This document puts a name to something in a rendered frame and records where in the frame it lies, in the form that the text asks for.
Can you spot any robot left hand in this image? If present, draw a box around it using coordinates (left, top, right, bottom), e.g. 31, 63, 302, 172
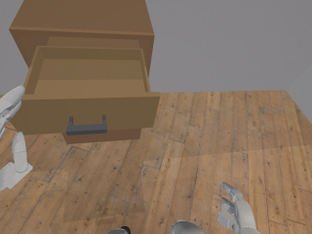
0, 85, 33, 192

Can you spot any robot right thigh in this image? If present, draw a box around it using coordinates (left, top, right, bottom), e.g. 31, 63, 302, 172
170, 221, 204, 234

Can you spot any drawer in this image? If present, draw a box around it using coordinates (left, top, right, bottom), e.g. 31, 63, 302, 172
0, 46, 161, 136

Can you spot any cabinet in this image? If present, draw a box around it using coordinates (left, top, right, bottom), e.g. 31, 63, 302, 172
9, 0, 155, 144

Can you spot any handle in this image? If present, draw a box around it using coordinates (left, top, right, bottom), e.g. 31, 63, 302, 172
66, 115, 107, 136

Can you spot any robot right hand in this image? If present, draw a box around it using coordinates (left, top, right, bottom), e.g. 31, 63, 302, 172
217, 181, 256, 234

